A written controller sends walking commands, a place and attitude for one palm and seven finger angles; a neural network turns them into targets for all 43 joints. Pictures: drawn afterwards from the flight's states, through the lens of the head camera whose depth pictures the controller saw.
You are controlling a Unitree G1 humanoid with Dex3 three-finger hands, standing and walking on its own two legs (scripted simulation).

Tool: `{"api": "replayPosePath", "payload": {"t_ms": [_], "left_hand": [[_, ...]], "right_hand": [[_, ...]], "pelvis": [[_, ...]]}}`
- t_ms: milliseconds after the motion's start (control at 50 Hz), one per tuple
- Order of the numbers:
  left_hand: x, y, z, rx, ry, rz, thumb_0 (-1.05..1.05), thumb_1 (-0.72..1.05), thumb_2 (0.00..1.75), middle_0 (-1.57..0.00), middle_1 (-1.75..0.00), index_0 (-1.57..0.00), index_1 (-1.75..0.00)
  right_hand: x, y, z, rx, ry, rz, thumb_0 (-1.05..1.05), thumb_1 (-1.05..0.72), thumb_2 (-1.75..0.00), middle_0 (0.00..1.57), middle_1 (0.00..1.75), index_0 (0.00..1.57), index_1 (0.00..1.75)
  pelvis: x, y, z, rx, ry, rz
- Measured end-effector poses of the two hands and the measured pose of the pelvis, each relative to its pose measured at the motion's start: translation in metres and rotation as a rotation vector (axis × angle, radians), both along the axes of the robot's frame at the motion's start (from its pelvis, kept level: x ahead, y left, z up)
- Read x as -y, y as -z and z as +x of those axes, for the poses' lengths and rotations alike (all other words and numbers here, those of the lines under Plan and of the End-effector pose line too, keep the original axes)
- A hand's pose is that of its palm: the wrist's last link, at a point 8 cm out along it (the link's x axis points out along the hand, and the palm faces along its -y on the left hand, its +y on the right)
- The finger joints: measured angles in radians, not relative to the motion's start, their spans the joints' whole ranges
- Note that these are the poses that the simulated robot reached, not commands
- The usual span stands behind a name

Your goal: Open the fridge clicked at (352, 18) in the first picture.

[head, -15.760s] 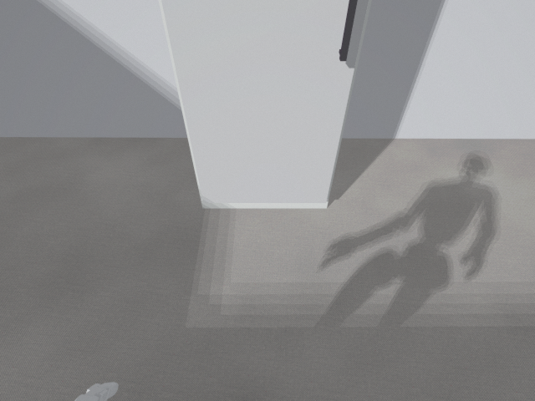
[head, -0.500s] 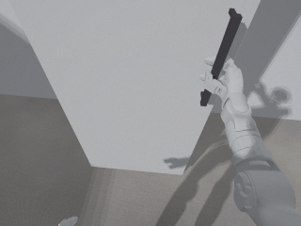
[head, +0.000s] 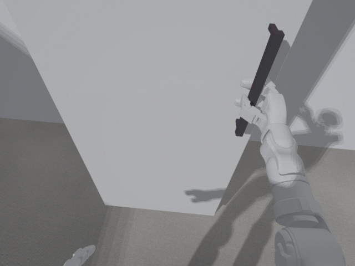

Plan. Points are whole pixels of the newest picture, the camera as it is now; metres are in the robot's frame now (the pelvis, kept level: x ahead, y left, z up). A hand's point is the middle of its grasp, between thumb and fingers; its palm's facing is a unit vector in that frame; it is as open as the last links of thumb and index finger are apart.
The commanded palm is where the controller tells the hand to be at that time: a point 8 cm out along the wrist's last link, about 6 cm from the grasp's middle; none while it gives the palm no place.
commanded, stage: pull the door a little, standing still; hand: right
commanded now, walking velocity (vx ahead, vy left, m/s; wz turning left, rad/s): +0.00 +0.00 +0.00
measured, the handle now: (253, 88) +0.48 -0.12 +0.18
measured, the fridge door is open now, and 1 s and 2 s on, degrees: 0 18 48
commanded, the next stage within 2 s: walk backward, drawing the door open in 0.42 s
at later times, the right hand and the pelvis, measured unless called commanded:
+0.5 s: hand (244, 127) +0.37 -0.09 +0.16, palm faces -0.04 +1.00 +0.01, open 6.0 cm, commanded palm +0.30 -0.15 +0.16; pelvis +0.04 +0.01 +0.01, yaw +4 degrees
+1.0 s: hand (234, 169) +0.27 -0.07 +0.15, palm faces +0.10 +0.97 -0.24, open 6.3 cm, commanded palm +0.23 -0.11 +0.16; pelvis +0.00 +0.06 +0.00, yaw -2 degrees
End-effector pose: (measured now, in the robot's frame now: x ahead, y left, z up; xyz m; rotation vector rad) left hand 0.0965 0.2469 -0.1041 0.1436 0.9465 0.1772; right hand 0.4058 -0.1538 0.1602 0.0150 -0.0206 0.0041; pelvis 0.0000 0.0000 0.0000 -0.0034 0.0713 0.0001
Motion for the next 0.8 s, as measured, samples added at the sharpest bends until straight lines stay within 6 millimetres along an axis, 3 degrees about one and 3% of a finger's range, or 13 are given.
{"api": "replayPosePath", "payload": {"t_ms": [220, 360, 440, 540, 660, 800], "left_hand": [[0.004, -0.008, 0.032, 0.056, 0.016, -0.014, 0.01, 0.90, 0.90, -0.20, -0.30, -0.20, -0.30], [0.003, -0.016, 0.046, 0.086, 0.007, -0.032, 0.01, 0.90, 0.90, -0.20, -0.30, -0.20, -0.30], [0.002, -0.020, 0.060, 0.113, 0.003, -0.043, 0.01, 0.90, 0.90, -0.20, -0.30, -0.20, -0.30], [0.002, -0.029, 0.088, 0.169, 0.013, -0.060, 0.01, 0.90, 0.90, -0.20, -0.30, -0.20, -0.30], [0.004, -0.032, 0.120, 0.179, 0.072, -0.001, 0.01, 0.90, 0.90, -0.20, -0.30, -0.20, -0.30], [0.011, -0.032, 0.120, 0.187, 0.085, -0.043, 0.01, 0.90, 0.90, -0.20, -0.30, -0.20, -0.30]], "right_hand": [[-0.001, -0.001, -0.002, -0.020, 0.005, 0.007, 0.02, -0.77, -0.81, 0.33, 1.40, 0.36, 1.36], [-0.002, 0.000, -0.015, -0.002, -0.009, 0.006, 0.02, -0.79, -0.80, 0.28, 1.39, 0.30, 1.33], [-0.003, 0.001, -0.033, 0.013, -0.023, 0.000, 0.01, -0.78, -0.79, 0.27, 1.37, 0.27, 1.31], [-0.007, 0.001, -0.070, 0.027, -0.049, -0.013, 0.01, -0.77, -0.78, 0.28, 1.35, 0.26, 1.29], [-0.011, -0.001, -0.099, 0.132, -0.064, -0.151, 0.00, -0.69, -0.77, 0.37, 1.37, 0.30, 1.34], [-0.019, -0.002, -0.124, 0.127, -0.023, -0.194, -0.01, -0.68, -0.76, 0.42, 1.39, 0.31, 1.34]], "pelvis": [[-0.002, -0.002, 0.010, 0.005, -0.006, -0.005], [-0.005, -0.005, 0.022, 0.016, -0.036, -0.012], [-0.006, -0.006, 0.032, 0.018, -0.057, -0.015], [-0.009, -0.006, 0.045, 0.016, -0.080, -0.017], [-0.012, -0.004, 0.043, 0.012, -0.062, -0.019], [-0.019, -0.009, 0.031, 0.035, -0.045, -0.021]]}}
